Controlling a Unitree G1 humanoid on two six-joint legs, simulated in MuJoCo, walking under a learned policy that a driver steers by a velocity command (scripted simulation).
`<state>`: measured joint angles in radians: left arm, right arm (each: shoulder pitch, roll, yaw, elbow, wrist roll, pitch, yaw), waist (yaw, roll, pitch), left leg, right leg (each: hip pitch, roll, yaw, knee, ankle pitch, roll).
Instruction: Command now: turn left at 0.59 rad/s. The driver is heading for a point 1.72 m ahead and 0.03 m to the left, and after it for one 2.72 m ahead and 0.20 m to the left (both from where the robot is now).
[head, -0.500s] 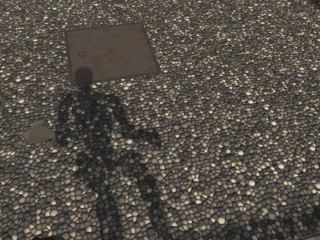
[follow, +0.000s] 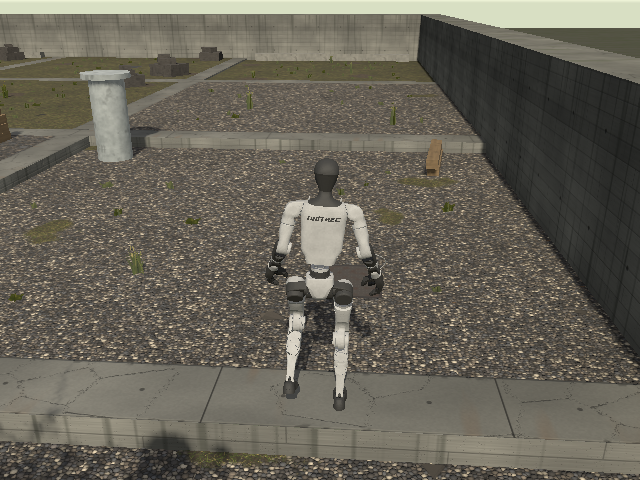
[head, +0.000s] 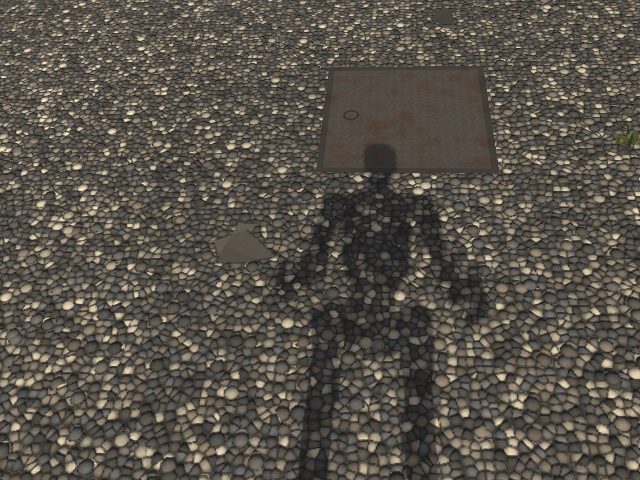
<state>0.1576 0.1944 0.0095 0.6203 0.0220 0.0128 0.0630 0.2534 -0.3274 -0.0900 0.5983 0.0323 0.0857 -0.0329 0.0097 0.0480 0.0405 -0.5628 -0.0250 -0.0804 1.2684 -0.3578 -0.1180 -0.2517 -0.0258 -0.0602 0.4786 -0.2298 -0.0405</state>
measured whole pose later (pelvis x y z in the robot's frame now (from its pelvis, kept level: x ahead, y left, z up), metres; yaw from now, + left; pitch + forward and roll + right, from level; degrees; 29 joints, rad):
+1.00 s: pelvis +0.31 +0.03 -0.01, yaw +10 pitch +2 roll -1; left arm 0.45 0.25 0.05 0.85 -0.01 -0.11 -0.02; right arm 0.12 -0.29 -0.04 0.61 0.02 -0.08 0.05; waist 0.07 0.04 0.00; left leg -0.70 0.07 -0.01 1.02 -0.09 0.07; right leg -0.14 0.03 -0.05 0.47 -0.36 -0.04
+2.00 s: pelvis +0.90 +0.11 -0.15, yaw +10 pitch +2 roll +0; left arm 0.33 0.25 0.05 0.81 0.00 -0.08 -0.02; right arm 0.17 -0.29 -0.06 0.84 0.00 -0.06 0.00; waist 0.03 0.04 0.00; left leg -0.64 0.10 -0.05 0.93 -0.15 0.01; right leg -0.18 0.06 -0.03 0.30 -0.15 -0.07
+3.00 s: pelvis +1.42 +0.17 -0.16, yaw -11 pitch +1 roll +0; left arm 0.26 0.28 0.08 0.73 -0.01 -0.05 -0.03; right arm 0.15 -0.29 -0.06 0.83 0.01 -0.11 0.00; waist 0.02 0.01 0.06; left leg -0.48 0.07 -0.04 1.15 -0.35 0.00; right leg -0.31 0.10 0.01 0.45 -0.16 -0.11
